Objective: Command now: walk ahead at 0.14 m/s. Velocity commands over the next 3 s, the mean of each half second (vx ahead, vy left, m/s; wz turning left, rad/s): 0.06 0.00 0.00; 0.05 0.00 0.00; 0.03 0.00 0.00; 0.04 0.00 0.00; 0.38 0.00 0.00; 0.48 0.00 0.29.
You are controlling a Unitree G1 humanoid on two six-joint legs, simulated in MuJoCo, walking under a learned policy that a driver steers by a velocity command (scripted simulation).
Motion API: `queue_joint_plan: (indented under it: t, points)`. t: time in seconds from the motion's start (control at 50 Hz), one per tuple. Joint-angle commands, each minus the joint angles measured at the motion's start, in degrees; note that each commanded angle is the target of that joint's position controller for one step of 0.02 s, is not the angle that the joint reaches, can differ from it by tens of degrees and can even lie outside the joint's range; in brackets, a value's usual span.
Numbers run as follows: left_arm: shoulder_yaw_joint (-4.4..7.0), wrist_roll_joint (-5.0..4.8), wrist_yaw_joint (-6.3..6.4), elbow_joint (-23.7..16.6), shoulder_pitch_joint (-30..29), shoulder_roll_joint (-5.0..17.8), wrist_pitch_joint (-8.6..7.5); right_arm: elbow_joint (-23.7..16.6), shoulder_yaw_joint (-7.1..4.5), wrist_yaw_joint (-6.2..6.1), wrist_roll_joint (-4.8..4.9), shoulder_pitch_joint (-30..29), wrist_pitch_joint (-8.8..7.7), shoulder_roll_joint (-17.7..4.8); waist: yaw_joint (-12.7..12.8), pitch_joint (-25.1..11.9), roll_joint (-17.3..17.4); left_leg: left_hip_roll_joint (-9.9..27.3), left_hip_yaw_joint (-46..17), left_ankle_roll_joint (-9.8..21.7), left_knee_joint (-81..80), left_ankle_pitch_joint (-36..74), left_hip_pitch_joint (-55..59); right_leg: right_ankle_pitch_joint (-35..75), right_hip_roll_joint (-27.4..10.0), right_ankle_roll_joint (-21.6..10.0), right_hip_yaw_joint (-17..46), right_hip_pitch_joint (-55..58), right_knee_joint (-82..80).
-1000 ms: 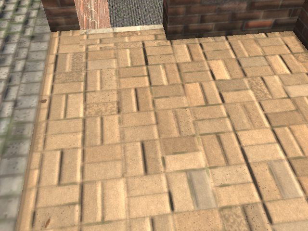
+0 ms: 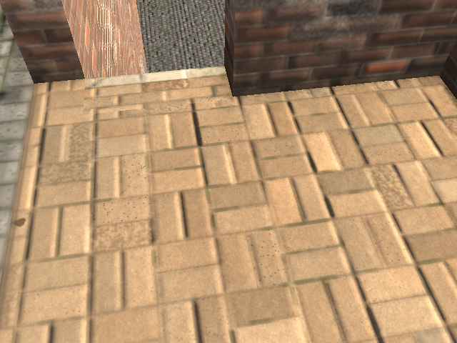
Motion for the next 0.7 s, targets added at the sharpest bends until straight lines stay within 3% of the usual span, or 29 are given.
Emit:
queue_joint_plan:
  t: [0.02, 0.06, 0.1, 0.16, 0.18, 0.2, 0.22, 0.24, 0.3, 0.38, 0.5, 0.7]
  points:
    - [-0.02, 0.62, 0.6, 0.3, 8.4, 0.6, 1.58, -3.4, -1.1, -1.15, -0.05, -4.8, -0.47, -7.6, 4.2, -7.4, 6.6, 14.2, -4.9, 9.7, -4.9, 32.2, -6.2, 7.2, -0.5, 1.1, -1.1, 14.5, -11.5]
    - [0.34, 0.36, 0.57, -0.1, 5.5, 2.0, 2.48, -2.4, -1.35, -1.55, 0.54, -2.7, 0.39, -8.8, 2.8, -7.9, 6.5, 14.9, -6.6, 9.2, -5.3, 20.1, -5.2, 9.7, -0.2, 1.4, -1.0, 15.8, -16.1]
    - [0.77, 0.3, 0.61, -0.6, 2.9, 3.2, 3.08, -1.8, -1.28, -1.81, 0.99, -2.2, 1.19, -8.5, 2.1, -6.1, 6.5, 15.4, -8.8, 8.4, -5.5, 5.9, -5.5, 9.4, 0.1, 0.8, -0.9, 16.8, -20.8]
    - [1.41, 1.33, 0.71, 0.1, 3.1, 4.1, 2.93, -0.8, -0.22, -2.07, 1.99, -0.6, 1.88, -5.3, 3.0, -3.8, 4.4, 11.6, -9.7, 3.7, -0.8, -8.8, -6.7, 12.6, 0.3, -1.6, -1.2, 23.0, -33.6]
    - [1.74, 1.6, 0.9, 0.2, 4.5, 6.0, 2.83, -0.3, 0.19, -2.1, 1.48, 1.8, 1.78, -4.1, 2.0, -4.2, 1.5, 9.0, -8.5, 1.2, 3.1, -12.1, -7.9, 19.8, -3.8, -3.0, 3.0, 25.8, -35.0]
    - [2.49, 0.86, 1.12, 0.5, 2.4, 9.7, 3.0, 0.7, 0.04, -2.1, 1.15, 8.4, 1.66, -3.3, -3.2, -4.2, -6.9, 4.1, -4.3, -0.8, 4.9, -15.6, -9.8, 19.3, -6.3, -6.3, 5.7, 26.4, -34.7]
    - [1.9, 0.57, 0.62, 1.3, 1.7, 5.8, 2.89, 1.0, 0.29, -2.77, 1.05, 6.9, 2.32, -2.6, -1.9, -4.7, -8.6, 3.9, -2.1, -2.1, 5.5, -13.7, -3.6, 7.0, -5.2, -6.9, 5.8, 19.7, -37.4]
    - [1.45, 0.58, 0.25, 1.2, 0.3, 3.3, 2.63, 0.9, -0.03, -3.19, 1.14, 4.5, 3.07, -4.0, -1.2, -2.2, -6.5, 4.0, -2.0, -2.7, 5.7, -12.2, -1.8, 2.0, -2.9, -5.5, 4.9, 16.2, -38.4]
    - [1.52, 0.52, 0.0, 1.8, -0.4, 3.3, 1.75, 1.9, -0.21, -3.72, 0.92, 4.4, 4.29, -4.4, -0.8, -2.0, -2.8, 5.0, -3.0, -2.7, 5.6, -9.7, -0.9, 8.1, -0.2, -3.7, 2.0, 17.0, -36.1]
    - [1.63, 0.05, 0.12, 3.5, 1.5, 3.3, 1.54, 2.7, -0.22, -3.49, 1.45, 3.4, 3.84, -4.2, 0.5, -4.4, 0.1, 5.7, -3.4, -2.9, 6.5, -4.2, -0.1, 19.3, 0.4, -4.3, 0.7, 21.7, -32.4]
    - [1.72, -0.06, 0.04, 4.9, 1.7, 2.9, 2.29, 4.2, -0.19, -3.64, 1.63, 3.8, 4.54, -3.2, 0.8, -4.0, 1.9, 5.8, -3.3, -3.5, 7.5, -1.6, 1.2, 22.2, 1.0, -4.7, 0.0, 22.3, -31.2]
    - [1.76, -0.02, 0.21, 6.8, 1.3, 1.9, 3.41, 6.0, -0.32, -4.08, 1.67, 4.6, 5.04, -2.8, 1.0, -1.5, 2.1, 6.1, -3.6, -3.7, 6.8, -2.7, 1.1, 18.9, 2.0, -4.1, -0.9, 22.2, -31.9]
